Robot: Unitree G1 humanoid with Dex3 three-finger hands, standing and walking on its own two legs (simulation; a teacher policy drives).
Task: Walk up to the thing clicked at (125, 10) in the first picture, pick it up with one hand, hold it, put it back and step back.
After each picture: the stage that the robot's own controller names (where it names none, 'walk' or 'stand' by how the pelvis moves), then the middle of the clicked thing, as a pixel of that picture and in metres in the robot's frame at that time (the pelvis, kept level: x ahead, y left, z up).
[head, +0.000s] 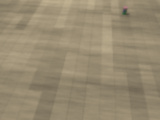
stand; (124, 10) +2.23 -0.66 -0.72
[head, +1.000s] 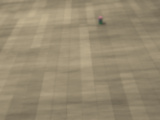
walk; (100, 20) +2.17 -0.12 -0.69
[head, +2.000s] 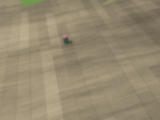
walk; (65, 39) +1.55 +0.29 -0.71
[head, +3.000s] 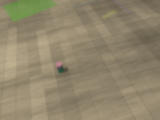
walk; (59, 67) +1.07 +0.30 -0.71
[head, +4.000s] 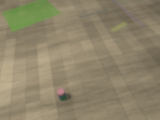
walk; (61, 94) +0.74 +0.25 -0.70
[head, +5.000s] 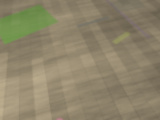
stand; out of the picture +0.47 +0.24 -0.71
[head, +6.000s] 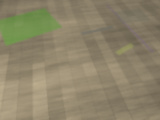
stand; out of the picture +0.43 +0.20 -0.72
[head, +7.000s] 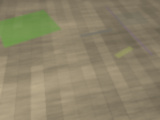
walk; out of the picture +0.40 +0.20 -0.72
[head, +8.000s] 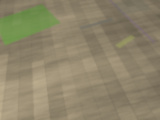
walk; out of the picture +0.40 +0.24 -0.71
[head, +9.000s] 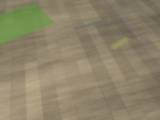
walk; out of the picture +0.36 +0.24 -0.71
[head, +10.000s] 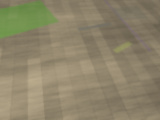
walk; out of the picture +0.38 +0.17 -0.70
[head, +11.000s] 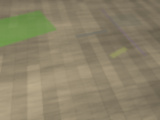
walk; out of the picture +0.44 +0.17 -0.72
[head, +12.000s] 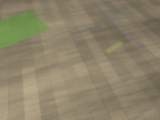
stand; out of the picture +0.38 +0.24 -0.70
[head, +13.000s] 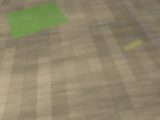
stand; out of the picture +0.42 +0.21 -0.70
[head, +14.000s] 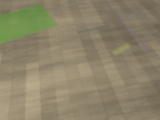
stand; out of the picture +0.37 +0.24 -0.72
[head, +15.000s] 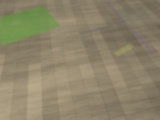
stand; out of the picture +0.37 +0.24 -0.73
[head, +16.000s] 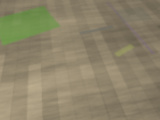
stand; out of the picture +0.36 +0.25 -0.73
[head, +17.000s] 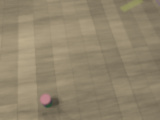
go down; (46, 101) +0.41 +0.22 -0.57
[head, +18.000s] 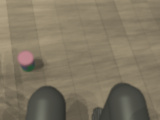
go down; (26, 61) +0.47 +0.23 -0.31
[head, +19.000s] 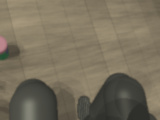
close in; out of the picture +0.47 +0.25 -0.27
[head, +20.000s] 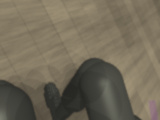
close in; out of the picture +0.46 +0.28 -0.24
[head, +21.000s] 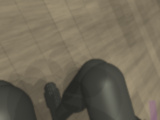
lift; out of the picture +0.45 +0.28 -0.24
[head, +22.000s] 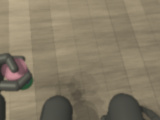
lift; (19, 75) +0.36 +0.22 -0.07
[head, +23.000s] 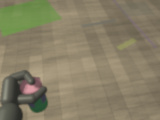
hold; (35, 95) +0.32 +0.18 +0.01
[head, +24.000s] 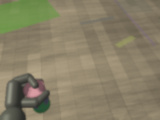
hold; (38, 97) +0.32 +0.17 -0.01
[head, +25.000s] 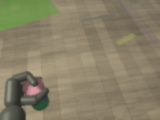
hold; (37, 94) +0.33 +0.17 -0.01
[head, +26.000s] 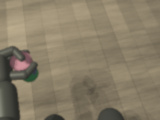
crouch; (25, 68) +0.42 +0.19 -0.07
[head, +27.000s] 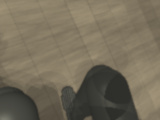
lower; out of the picture +0.49 +0.27 -0.20
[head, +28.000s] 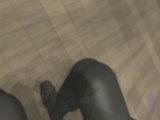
lower; out of the picture +0.46 +0.28 -0.25
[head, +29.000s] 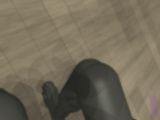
lower; out of the picture +0.46 +0.29 -0.24
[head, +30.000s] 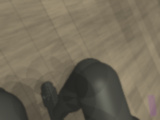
lower; out of the picture +0.46 +0.29 -0.24
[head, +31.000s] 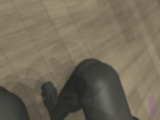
lower; out of the picture +0.46 +0.29 -0.24
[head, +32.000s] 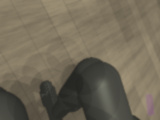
open; out of the picture +0.45 +0.29 -0.24
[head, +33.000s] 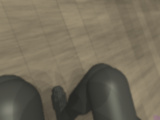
stand; out of the picture +0.45 +0.28 -0.25
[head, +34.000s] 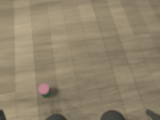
walk; (44, 90) +0.44 +0.21 -0.52
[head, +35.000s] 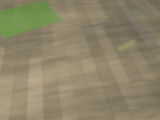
stand; out of the picture +0.38 +0.21 -0.67
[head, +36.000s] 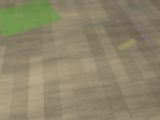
stand; out of the picture +0.39 +0.21 -0.67
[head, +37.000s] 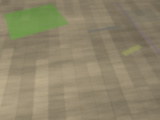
stand; out of the picture +0.39 +0.20 -0.70
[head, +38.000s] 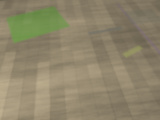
stand; out of the picture +0.39 +0.22 -0.72
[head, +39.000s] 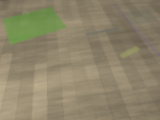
stand; out of the picture +0.37 +0.23 -0.73
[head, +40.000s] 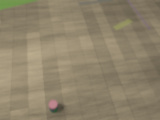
walk; (53, 106) +0.48 +0.16 -0.72
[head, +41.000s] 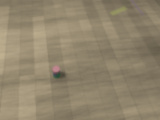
walk; (56, 72) +0.80 +0.21 -0.71
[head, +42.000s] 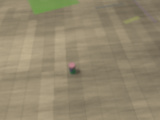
stand; (72, 68) +1.04 +0.20 -0.71
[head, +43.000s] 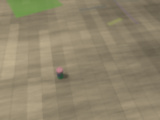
stand; (59, 73) +0.99 +0.22 -0.72
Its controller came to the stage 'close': yes
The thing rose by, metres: 0.71
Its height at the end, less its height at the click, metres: +0.00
